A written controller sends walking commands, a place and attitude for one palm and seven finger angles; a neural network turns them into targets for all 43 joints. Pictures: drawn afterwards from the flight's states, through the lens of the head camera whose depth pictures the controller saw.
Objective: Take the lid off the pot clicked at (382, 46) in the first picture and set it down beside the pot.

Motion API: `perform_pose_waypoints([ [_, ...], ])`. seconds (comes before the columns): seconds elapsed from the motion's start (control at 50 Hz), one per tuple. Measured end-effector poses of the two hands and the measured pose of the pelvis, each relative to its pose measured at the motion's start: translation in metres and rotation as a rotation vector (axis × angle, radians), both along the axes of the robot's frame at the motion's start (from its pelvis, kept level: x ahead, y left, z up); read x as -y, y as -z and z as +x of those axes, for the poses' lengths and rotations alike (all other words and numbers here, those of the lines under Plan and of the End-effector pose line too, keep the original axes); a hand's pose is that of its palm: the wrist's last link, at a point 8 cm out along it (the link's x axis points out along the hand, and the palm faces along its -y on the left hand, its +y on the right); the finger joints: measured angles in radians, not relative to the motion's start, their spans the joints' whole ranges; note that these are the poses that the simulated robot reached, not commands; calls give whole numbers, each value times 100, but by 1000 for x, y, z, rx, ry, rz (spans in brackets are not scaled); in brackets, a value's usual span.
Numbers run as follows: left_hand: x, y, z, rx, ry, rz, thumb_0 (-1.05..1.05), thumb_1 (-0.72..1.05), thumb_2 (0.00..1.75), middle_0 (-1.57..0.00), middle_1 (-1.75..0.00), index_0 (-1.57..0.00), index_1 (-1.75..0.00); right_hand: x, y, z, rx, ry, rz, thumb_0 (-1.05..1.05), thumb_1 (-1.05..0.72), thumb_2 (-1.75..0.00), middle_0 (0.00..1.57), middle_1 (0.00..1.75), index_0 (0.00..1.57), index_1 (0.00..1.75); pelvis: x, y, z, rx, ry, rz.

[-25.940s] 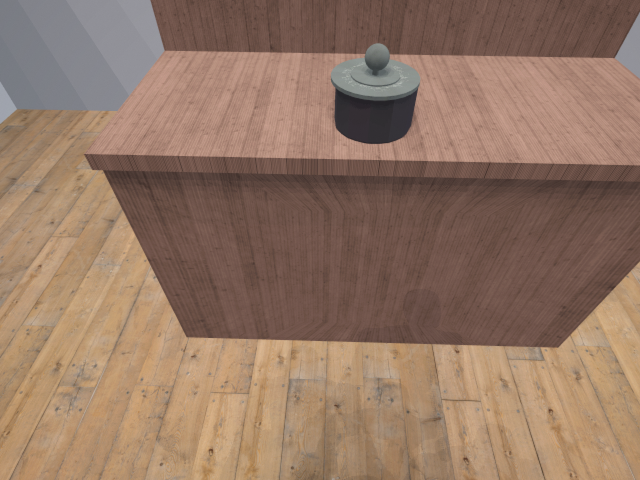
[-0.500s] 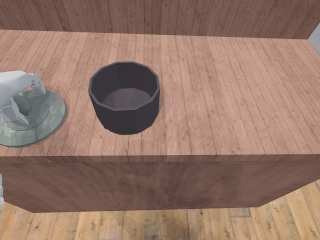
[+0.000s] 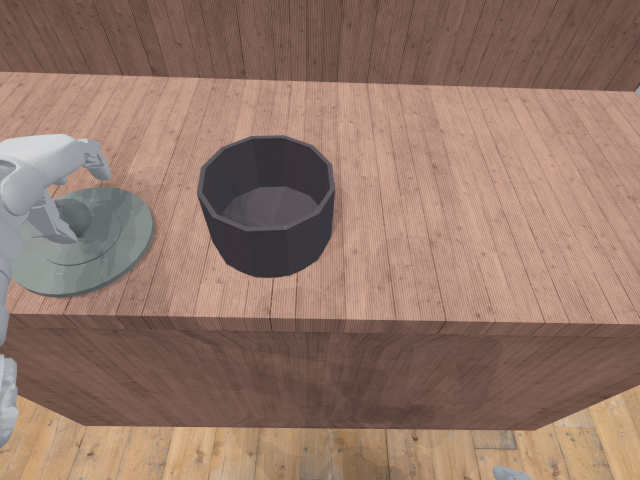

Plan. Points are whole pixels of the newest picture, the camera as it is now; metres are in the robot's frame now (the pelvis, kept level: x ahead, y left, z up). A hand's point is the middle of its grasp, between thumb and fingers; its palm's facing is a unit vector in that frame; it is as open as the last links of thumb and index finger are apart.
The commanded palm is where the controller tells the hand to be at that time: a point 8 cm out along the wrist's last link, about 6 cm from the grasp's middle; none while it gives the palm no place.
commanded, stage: raise the empty hand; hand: left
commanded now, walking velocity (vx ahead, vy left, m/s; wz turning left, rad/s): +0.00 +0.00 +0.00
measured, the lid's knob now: (69, 217) +0.42 +0.33 +0.08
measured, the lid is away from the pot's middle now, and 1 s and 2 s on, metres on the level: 0.25 0.25 0.25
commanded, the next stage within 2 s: draw the hand back to the body in 0.90 s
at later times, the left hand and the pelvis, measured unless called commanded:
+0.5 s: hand (27, 167) +0.42 +0.33 +0.17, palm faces -0.30 -0.07 -0.95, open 11.1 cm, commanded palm +0.41 +0.33 +0.25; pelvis +0.00 -0.01 +0.00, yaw +1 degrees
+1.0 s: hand (12, 134) +0.42 +0.32 +0.21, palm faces -0.27 -0.06 -0.96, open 11.1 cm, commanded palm +0.41 +0.32 +0.28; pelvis +0.00 -0.02 +0.01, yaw +1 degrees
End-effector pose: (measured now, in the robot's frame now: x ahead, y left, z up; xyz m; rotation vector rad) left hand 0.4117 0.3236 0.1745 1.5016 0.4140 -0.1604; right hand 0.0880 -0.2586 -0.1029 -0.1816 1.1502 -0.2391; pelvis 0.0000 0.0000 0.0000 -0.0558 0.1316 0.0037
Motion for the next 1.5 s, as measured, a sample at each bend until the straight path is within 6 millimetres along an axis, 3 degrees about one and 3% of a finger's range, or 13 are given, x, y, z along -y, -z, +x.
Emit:
perform_pose_waypoints([
  [0.18, -2, -22, 1, 28, -21, 5, 0, -6, 76, -41, -77, -41, -77, 3, -3, 9, 22, -16, 0, 0, -90, -90, 20, 30, 20, 30, 3, -2, 1, 8, -4, 5],
  [0.88, -3, -93, 2, 93, -119, 43, 0, -6, 76, -41, -77, -41, -77, 17, -2, 10, 14, -33, 16, 0, -90, -90, 20, 30, 20, 30, 17, -6, 1, 12, -17, 16],
  [1.08, 6, -93, 4, 96, -111, 38, 0, -6, 76, -41, -77, -41, -77, 22, -1, 10, 17, -23, 25, 0, -90, -90, 20, 30, 20, 30, 23, -6, 3, 13, -9, 20],
  [1.26, 13, -88, -16, 103, -81, 51, 0, -6, 76, -41, -77, -41, -77, 26, -2, 21, 43, -42, 43, 0, -90, -90, 20, 30, 20, 30, 28, -6, 4, 29, -10, 25],
  [1.5, 26, -87, -60, 125, -55, 60, 0, -6, 76, -41, -77, -41, -77, 21, -7, 61, 138, -141, 64, 1, -91, -90, 20, 30, 20, 30, 38, -6, -3, 58, -31, 28],
])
